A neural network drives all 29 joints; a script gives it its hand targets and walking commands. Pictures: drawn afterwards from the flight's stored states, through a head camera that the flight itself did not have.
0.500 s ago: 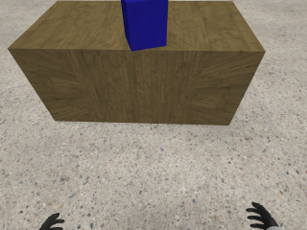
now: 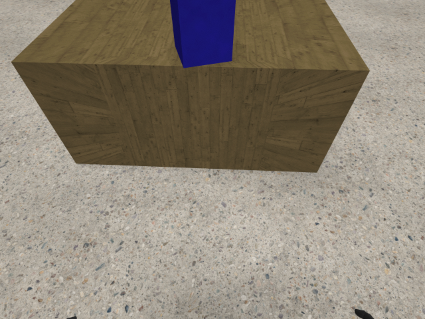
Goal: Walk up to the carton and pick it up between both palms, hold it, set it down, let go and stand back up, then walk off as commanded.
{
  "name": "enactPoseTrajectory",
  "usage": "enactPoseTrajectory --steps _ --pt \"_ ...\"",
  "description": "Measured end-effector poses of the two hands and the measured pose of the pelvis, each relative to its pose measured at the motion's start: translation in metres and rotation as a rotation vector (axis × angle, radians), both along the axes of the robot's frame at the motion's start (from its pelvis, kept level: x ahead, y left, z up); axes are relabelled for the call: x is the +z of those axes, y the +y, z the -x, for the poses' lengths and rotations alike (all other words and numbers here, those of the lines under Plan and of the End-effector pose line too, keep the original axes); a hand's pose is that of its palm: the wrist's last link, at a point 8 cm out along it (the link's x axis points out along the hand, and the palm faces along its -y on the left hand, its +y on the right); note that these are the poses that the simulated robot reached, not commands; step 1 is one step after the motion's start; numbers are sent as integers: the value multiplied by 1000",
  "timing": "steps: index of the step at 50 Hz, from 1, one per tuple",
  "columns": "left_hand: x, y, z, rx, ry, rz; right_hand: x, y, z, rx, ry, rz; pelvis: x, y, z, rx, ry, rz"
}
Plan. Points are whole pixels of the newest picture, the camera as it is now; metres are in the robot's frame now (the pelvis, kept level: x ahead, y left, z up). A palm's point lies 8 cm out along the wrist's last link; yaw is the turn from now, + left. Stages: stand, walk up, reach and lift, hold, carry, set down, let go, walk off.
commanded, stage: stand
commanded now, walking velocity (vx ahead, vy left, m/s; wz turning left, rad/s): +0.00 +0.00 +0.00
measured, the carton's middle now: (201, 23) +1.16 +0.03 +0.03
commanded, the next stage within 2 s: none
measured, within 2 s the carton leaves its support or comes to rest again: neither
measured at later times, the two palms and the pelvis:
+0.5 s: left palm out of the picture +0.10 +0.31 -0.11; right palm out of the picture +0.11 -0.30 -0.11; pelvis +0.01 +0.00 +0.00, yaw +0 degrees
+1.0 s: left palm out of the picture +0.12 +0.30 -0.11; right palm out of the picture +0.12 -0.31 -0.11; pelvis +0.02 +0.00 +0.00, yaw +0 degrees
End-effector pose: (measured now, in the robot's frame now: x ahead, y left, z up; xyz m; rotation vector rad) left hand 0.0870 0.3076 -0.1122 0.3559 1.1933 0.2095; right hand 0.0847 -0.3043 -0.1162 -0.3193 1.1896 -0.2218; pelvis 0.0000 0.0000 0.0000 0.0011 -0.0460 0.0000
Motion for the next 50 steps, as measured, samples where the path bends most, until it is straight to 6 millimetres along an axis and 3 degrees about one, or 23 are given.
enactPoseTrajectory --steps 20,50 --pt "3 0 -16 -7 -29 3 4 1 -21 13 -41 0 0 0 -7 0 3 0" --pt "3 -4 -33 -5 -30 -4 3 -2 -32 3 -27 1 0 -2 -24 5 8 -1"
